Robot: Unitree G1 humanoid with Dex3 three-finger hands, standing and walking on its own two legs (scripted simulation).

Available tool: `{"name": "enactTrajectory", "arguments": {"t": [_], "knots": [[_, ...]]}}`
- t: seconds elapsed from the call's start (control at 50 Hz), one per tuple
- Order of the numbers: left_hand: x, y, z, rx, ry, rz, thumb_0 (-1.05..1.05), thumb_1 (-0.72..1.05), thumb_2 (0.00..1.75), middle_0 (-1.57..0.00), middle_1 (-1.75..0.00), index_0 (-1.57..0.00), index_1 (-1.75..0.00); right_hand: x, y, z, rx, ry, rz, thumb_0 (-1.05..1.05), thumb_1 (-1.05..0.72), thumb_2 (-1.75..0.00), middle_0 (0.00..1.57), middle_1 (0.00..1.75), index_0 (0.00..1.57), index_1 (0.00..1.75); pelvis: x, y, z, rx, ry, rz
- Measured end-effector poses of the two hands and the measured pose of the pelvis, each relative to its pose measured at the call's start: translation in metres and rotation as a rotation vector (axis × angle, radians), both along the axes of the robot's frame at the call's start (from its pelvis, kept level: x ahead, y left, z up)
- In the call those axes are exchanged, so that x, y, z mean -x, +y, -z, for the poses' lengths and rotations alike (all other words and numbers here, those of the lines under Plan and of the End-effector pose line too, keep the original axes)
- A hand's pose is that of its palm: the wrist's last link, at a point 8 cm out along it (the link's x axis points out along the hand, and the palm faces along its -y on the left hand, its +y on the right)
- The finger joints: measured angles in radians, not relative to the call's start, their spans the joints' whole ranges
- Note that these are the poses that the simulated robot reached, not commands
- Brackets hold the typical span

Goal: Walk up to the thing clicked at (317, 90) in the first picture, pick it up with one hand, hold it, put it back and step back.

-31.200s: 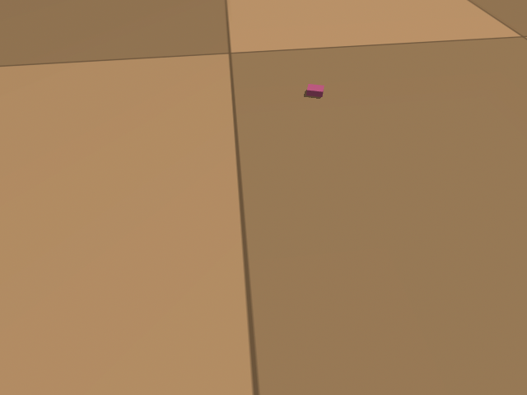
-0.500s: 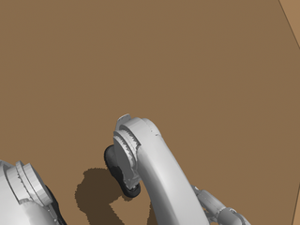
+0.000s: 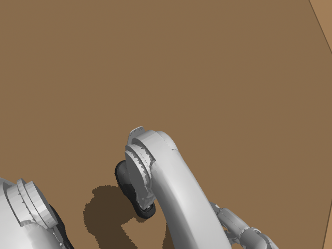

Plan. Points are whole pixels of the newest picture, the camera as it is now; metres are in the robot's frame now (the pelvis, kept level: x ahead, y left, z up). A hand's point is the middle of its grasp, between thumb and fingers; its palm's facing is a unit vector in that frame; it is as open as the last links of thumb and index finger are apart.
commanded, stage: settle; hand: left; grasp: from above
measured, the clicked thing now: out of the picture +0.46 +0.36 -0.29
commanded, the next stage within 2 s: lift in 0.90 s
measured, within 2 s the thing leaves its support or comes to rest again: leaves its support in 0.30 s
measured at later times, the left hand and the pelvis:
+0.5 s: hand out of the picture +0.46 +0.37 -0.22, palm faces -0.36 -0.17 -0.92, open 11.4 cm; pelvis +0.00 +0.00 +0.00, yaw +1 degrees
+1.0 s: hand out of the picture +0.45 +0.37 -0.15, palm faces -0.42 -0.15 -0.89, open 11.4 cm; pelvis +0.00 -0.01 +0.01, yaw +6 degrees
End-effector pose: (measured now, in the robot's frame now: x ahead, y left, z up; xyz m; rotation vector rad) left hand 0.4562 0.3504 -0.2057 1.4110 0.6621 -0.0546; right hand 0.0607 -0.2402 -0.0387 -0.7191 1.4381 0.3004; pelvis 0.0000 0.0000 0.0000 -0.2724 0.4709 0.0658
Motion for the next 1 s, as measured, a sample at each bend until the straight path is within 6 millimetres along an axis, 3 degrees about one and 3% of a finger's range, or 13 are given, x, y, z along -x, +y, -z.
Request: {"name": "enactTrajectory", "arguments": {"t": [0.36,0.52,0.7,1.0], "knots": [[0.002,0.008,-0.009,0.007,0.005,-0.014,0.01,-0.15,0.48,-0.59,-0.59,-0.63,-0.55,0.000,-0.004,-0.001,0.016,0.007,0.024,0.00,-0.91,-0.90,0.20,0.29,0.20,0.30,-0.002,-0.001,0.000,-0.002,0.021,-0.005],[-0.003,0.019,-0.044,-0.019,-0.061,0.005,0.01,-0.15,0.45,-0.61,-0.57,-0.64,-0.53,-0.019,-0.010,0.005,0.001,-0.035,0.039,0.00,-0.91,-0.90,0.20,0.29,0.20,0.30,-0.004,-0.002,-0.001,-0.011,0.052,-0.014],[0.000,0.024,-0.080,-0.036,-0.008,0.001,0.01,-0.15,0.43,-0.62,-0.56,-0.65,-0.52,-0.041,-0.011,0.018,-0.045,-0.120,0.088,0.00,-0.91,-0.90,0.20,0.29,0.20,0.30,-0.004,-0.002,-0.004,-0.033,0.077,-0.034],[0.002,0.018,-0.112,-0.029,0.007,0.022,0.01,-0.16,0.46,-0.62,-0.56,-0.66,-0.53,-0.031,-0.019,0.026,-0.020,-0.099,0.173,0.00,-0.90,-0.90,0.20,0.29,0.20,0.30,0.000,-0.008,-0.011,-0.068,0.097,-0.055]]}}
